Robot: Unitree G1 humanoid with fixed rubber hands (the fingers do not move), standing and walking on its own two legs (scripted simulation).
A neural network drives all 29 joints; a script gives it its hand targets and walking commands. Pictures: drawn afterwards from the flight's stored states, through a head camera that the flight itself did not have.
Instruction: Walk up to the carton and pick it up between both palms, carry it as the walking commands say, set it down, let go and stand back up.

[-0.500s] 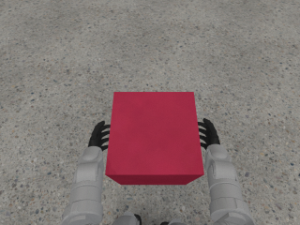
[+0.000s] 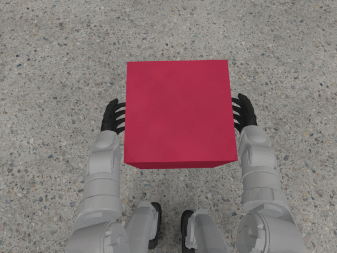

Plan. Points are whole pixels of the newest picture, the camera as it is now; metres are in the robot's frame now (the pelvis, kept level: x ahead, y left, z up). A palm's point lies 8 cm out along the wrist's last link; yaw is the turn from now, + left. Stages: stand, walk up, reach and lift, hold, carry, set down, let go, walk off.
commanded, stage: set down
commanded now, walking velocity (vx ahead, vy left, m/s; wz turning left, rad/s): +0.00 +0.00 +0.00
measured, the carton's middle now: (177, 123) +0.46 +0.02 -0.14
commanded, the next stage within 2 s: none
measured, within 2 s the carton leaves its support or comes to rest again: neither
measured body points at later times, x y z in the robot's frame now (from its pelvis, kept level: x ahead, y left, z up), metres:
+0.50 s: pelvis -0.01 -0.01 -0.07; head +0.24 +0.01 +0.31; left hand +0.44 +0.18 -0.15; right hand +0.48 -0.15 -0.14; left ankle +0.08 +0.08 -0.65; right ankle +0.06 -0.09 -0.65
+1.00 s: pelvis -0.02 -0.01 -0.14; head +0.27 +0.00 +0.20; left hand +0.46 +0.19 -0.24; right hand +0.51 -0.14 -0.23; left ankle +0.08 +0.08 -0.65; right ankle +0.06 -0.10 -0.65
